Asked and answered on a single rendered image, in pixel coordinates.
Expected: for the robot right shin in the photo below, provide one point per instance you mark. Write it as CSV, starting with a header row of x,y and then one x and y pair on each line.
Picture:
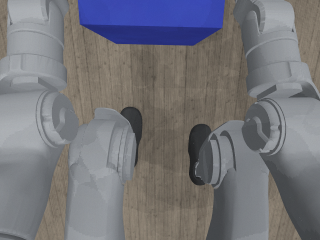
x,y
231,125

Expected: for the right robot forearm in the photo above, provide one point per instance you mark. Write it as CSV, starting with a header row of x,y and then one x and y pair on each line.
x,y
271,50

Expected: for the left robot upper arm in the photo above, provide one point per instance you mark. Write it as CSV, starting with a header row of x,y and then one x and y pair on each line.
x,y
35,126

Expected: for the robot shin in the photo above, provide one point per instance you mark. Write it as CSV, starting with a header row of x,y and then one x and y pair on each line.
x,y
231,125
99,113

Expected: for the right robot upper arm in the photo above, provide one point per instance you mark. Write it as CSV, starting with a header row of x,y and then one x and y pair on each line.
x,y
285,131

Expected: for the left robot forearm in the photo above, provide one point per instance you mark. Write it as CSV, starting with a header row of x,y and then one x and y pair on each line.
x,y
35,43

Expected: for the carton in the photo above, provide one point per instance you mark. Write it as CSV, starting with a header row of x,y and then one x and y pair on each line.
x,y
152,22

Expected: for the robot left shin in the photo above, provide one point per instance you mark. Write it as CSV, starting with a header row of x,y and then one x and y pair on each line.
x,y
99,113

